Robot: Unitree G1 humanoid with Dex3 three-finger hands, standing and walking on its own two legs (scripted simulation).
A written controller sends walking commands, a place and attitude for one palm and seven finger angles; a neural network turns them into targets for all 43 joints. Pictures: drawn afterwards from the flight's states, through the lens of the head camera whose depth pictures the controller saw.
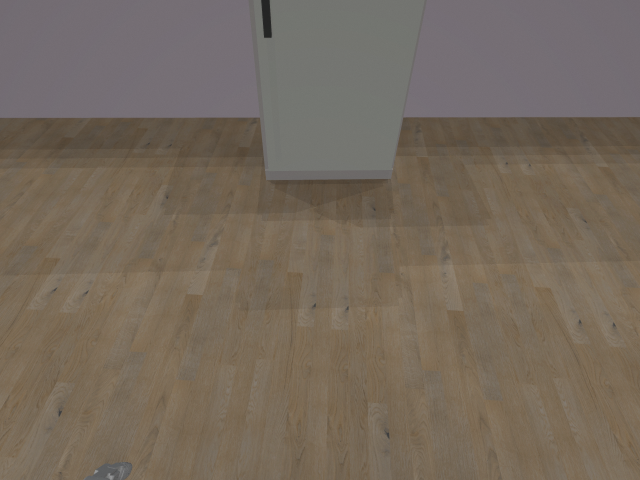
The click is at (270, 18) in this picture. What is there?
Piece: fridge door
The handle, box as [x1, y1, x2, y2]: [261, 0, 271, 37]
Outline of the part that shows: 261,0 264,37 271,37 269,0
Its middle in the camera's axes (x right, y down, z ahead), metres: -0.19 -0.90 +1.22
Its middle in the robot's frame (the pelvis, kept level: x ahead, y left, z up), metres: +1.53 +0.27 +0.19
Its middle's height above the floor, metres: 0.96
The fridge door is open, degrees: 0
